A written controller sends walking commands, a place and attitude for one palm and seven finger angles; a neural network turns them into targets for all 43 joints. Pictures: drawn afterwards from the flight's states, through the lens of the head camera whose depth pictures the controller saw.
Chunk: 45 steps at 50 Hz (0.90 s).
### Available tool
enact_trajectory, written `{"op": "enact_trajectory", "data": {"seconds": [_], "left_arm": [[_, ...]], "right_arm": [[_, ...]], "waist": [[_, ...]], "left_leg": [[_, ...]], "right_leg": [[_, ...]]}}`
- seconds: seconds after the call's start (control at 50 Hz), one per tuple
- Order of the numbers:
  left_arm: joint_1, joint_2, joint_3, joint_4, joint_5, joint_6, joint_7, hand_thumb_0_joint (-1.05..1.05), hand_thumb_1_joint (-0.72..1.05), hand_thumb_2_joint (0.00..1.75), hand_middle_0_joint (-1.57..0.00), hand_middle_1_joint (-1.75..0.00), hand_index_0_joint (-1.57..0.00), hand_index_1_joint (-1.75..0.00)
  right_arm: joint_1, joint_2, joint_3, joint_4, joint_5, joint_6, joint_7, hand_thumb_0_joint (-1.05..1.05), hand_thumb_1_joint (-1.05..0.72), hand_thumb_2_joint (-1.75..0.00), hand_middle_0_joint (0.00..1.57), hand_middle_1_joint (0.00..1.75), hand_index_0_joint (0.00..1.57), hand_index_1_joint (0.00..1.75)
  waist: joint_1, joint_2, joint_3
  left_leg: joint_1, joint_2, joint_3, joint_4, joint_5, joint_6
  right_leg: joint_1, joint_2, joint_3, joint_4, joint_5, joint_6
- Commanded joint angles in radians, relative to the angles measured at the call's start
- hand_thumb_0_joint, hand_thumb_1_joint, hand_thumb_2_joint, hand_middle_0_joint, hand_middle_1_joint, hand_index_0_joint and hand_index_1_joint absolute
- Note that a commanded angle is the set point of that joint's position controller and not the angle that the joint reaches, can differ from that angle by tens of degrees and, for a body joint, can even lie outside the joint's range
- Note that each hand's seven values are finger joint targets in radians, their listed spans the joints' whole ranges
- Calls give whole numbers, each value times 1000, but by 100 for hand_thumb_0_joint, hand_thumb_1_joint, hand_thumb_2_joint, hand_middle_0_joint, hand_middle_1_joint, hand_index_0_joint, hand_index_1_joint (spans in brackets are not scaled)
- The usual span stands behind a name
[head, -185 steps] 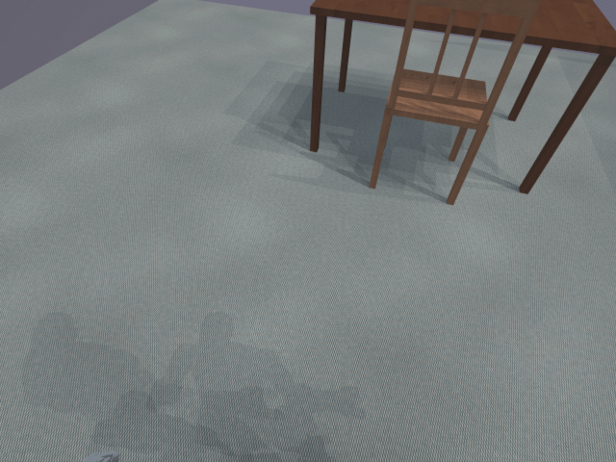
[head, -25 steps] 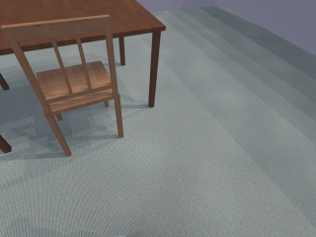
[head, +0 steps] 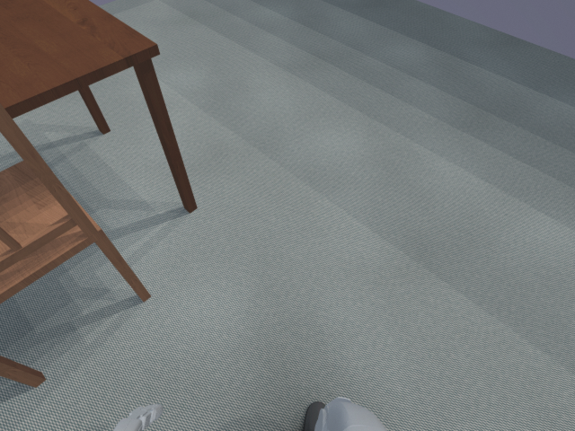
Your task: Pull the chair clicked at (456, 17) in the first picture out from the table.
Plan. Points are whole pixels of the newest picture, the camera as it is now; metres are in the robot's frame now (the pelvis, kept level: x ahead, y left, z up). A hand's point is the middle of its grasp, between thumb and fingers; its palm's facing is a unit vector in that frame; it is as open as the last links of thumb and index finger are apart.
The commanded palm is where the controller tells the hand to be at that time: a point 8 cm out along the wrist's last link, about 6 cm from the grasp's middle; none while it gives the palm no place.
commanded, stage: turn to face it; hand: left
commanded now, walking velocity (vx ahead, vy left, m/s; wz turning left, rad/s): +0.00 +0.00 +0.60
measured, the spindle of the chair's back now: out of the picture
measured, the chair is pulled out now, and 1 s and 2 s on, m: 0.00 0.00 0.00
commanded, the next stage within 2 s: take the last steps up to it in 1.46 s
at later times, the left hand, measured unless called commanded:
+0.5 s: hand (158, 416) +0.16 +0.21 -0.17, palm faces +0.25 -0.96 -0.16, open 7.4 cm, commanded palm none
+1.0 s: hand out of the picture +0.10 +0.17 -0.13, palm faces +0.48 -0.82 -0.30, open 7.4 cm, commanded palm none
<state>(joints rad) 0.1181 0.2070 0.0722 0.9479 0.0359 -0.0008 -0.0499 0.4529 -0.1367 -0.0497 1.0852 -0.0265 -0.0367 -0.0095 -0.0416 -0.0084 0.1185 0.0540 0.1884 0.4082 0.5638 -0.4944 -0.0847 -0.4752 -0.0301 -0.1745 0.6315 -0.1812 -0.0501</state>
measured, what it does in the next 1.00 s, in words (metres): walks ahead, turning left: right foot, then left foot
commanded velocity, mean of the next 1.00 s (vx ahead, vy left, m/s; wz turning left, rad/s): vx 0.00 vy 0.00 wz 0.60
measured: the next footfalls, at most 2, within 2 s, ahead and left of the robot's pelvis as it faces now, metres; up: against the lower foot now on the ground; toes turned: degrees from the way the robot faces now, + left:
right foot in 0.02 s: +0.16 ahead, -0.09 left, +0.00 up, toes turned -8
left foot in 0.44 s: +0.16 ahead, +0.13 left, +0.00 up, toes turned +21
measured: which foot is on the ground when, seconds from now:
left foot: down 0.00-0.00, up 0.02-0.42, down 0.44-0.88, up 0.90-1.00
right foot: up 0.00-0.00, down 0.02-0.44, up 0.46-0.86, down 0.88-1.00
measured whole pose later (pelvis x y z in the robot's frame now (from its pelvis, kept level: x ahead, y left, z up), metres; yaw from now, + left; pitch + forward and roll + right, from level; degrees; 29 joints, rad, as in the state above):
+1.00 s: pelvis +0.12 -0.06 +0.01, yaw +29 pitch -2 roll +1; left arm 0.21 0.20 0.03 0.88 0.02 0.02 0.02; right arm 0.18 -0.28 -0.10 0.92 -0.03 0.09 0.03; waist -0.01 0.05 0.06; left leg -0.53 -0.02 -0.03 1.10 -0.40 -0.04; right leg -0.25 -0.08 -0.11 0.58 -0.29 0.00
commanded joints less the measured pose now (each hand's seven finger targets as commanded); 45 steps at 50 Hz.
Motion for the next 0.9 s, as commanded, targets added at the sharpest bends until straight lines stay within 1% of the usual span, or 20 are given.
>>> {"op": "enact_trajectory", "data": {"seconds": [0.0,0.02,0.04,0.08,0.14,0.26,0.38,0.4,0.42,0.44,0.46,0.48,0.52,0.56,0.7,0.78,0.82,0.84,0.86,0.88], "left_arm": [[398,280,58,45,-29,-45,45,0,90,90,-20,-30,-20,-30],[319,249,45,22,-29,-46,57,0,90,90,-20,-30,-20,-30],[217,214,33,2,-27,-44,64,0,90,90,-20,-30,-20,-30],[80,118,4,-12,-23,-48,81,0,90,90,-20,-30,-20,-30],[13,81,-20,-12,-17,-49,80,0,90,90,-20,-30,-20,-30],[49,97,-6,-11,-18,-20,81,0,90,90,-20,-30,-20,-30],[74,130,22,-35,-17,1,84,0,90,90,-20,-30,-20,-30],[81,119,24,-44,-24,6,81,0,90,90,-20,-30,-20,-30],[98,71,21,-76,-32,11,75,0,90,90,-20,-30,-20,-30],[33,55,7,-123,-27,13,75,0,90,90,-20,-30,-20,-30],[-7,66,10,-124,-18,20,79,0,90,90,-20,-30,-20,-30],[-28,65,14,-128,-19,15,75,0,90,90,-20,-30,-20,-30],[17,77,21,-98,-20,15,67,0,90,90,-20,-30,-20,-30],[50,83,21,-82,-23,22,65,0,90,90,-20,-30,-20,-30],[21,92,18,-108,-27,33,69,0,90,90,-20,-30,-20,-30],[82,102,13,-112,-33,26,72,0,90,90,-20,-30,-20,-30],[171,118,17,-95,-34,15,75,0,90,90,-20,-30,-20,-30],[218,168,27,-93,-24,5,81,0,90,90,-20,-30,-20,-30],[211,282,47,-110,-4,-4,88,0,90,90,-20,-30,-20,-30],[164,301,34,-140,-15,8,88,0,90,90,-20,-30,-20,-30]], "right_arm": [[-57,-100,-13,-138,34,-19,-8,0,-90,-90,20,30,20,30],[-48,-106,-13,-127,29,-17,-14,0,-90,-90,20,30,20,30],[-32,-98,-10,-107,23,-4,-15,0,-90,-90,20,30,20,30],[-30,-79,0,-64,8,22,-15,0,-90,-90,20,30,20,30],[43,-38,16,-34,9,55,-13,0,-90,-90,20,30,20,30],[-128,-61,5,-107,9,64,9,0,-90,-90,20,30,20,30],[-170,-99,-12,-170,2,61,23,0,-90,-90,20,30,20,30],[-126,-137,-23,-167,-1,56,23,0,-90,-90,20,30,20,30],[-83,-233,-43,-180,-9,47,18,0,-90,-90,20,30,20,30],[-49,-285,-53,-178,-7,49,9,0,-90,-90,20,30,20,30],[-41,-290,-54,-162,-6,45,-3,0,-90,-90,20,30,20,30],[-77,-277,-53,-176,-3,42,-6,0,-90,-90,20,30,20,30],[-180,-244,-40,-207,-1,35,-8,0,-90,-90,20,30,20,30],[-202,-244,-42,-218,3,31,-7,0,-90,-90,20,30,20,30],[-206,-281,-64,-219,1,52,5,0,-90,-90,20,30,20,30],[-269,-303,-76,-241,1,67,14,0,-90,-90,20,30,20,30],[-314,-296,-79,-258,7,73,17,0,-90,-90,20,30,20,30],[-314,-252,-75,-273,15,76,22,0,-90,-90,20,30,20,30],[-295,-162,-58,-301,18,78,26,0,-90,-90,20,30,20,30],[-322,-208,-66,-311,5,82,25,0,-90,-90,20,30,20,30]], "waist": [[178,-191,-408],[144,-122,-373],[95,-136,-313],[29,-4,-190],[-28,-54,-181],[31,-126,-103],[31,-43,-120],[7,63,-149],[-7,317,-171],[-34,351,-158],[-44,284,-198],[-27,238,-190],[16,144,-194],[20,144,-211],[-3,153,-175],[22,197,-179],[67,172,-189],[90,38,-194],[88,-317,-157],[86,-237,-134]], "left_leg": [[-611,-103,-255,855,-160,42],[-604,-78,-364,868,-60,53],[-600,-54,-387,878,-15,49],[-523,-11,-410,754,71,52],[-423,-33,-381,557,110,44],[-487,-66,-313,368,112,34],[-377,-84,-276,72,210,54],[-280,-58,-334,-50,356,78],[-183,145,-647,-160,675,192],[-169,281,-818,-239,851,316],[-158,249,-808,-233,760,322],[-163,218,-785,-217,708,306],[-175,125,-637,-205,677,255],[-171,77,-573,-208,686,236],[-194,62,-653,-232,534,257],[-285,32,-690,-196,513,239],[-393,-12,-680,-126,439,196],[-519,-85,-624,4,291,137],[-731,-256,-428,291,-24,35],[-668,-209,-478,488,-82,47]], "right_leg": [[733,-427,593,-190,711,-224],[625,-406,510,-229,684,-215],[511,-406,499,-266,510,-207],[260,-334,301,-303,415,-149],[133,-280,119,-317,382,-100],[206,-307,80,-335,220,-92],[258,-322,7,-150,166,-33],[205,-283,-25,-22,111,12],[30,-150,-70,186,-174,97],[-89,-67,10,407,-523,127],[-120,-67,115,523,-474,115],[-166,-73,144,573,-410,119],[-135,-81,163,562,-272,128],[-92,-76,157,508,-229,138],[-23,-44,151,289,-262,150],[133,-1,130,86,-243,135],[300,2,118,-121,-100,128],[423,-97,209,-303,-99,101],[467,-410,551,-426,-131,-12],[271,-498,531,-424,-116,-81]]}}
